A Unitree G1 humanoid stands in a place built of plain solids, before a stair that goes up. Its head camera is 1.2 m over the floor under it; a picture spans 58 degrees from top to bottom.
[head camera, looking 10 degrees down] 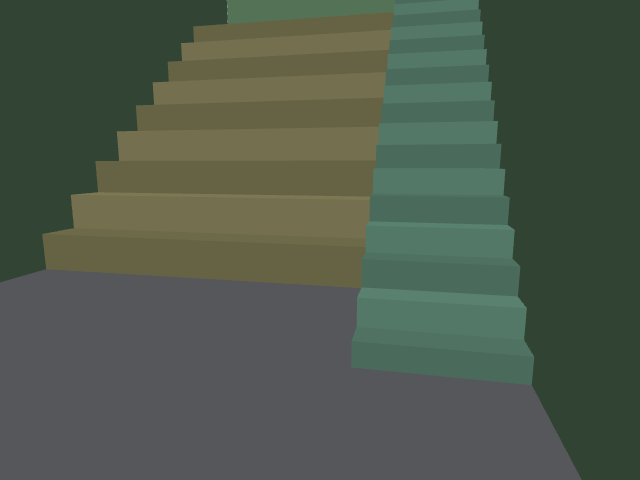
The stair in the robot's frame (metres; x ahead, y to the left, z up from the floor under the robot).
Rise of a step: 0.20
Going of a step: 0.23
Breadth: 1.00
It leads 12 degrees to the right of straight ahead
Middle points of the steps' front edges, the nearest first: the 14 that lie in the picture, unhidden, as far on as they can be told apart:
2.31 -0.68 0.17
2.54 -0.72 0.36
2.76 -0.77 0.56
2.99 -0.82 0.76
3.21 -0.87 0.96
3.44 -0.92 1.16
3.66 -0.97 1.36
3.89 -1.02 1.55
4.11 -1.07 1.75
4.34 -1.11 1.95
4.56 -1.16 2.15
4.79 -1.21 2.35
5.01 -1.26 2.55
5.24 -1.31 2.75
